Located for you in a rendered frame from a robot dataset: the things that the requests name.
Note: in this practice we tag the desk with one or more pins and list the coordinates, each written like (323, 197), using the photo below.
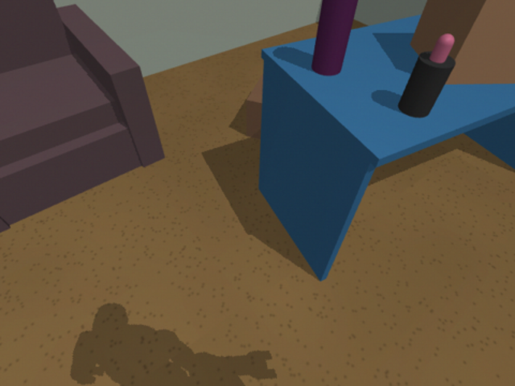
(323, 136)

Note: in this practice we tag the armchair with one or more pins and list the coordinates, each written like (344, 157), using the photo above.
(74, 110)

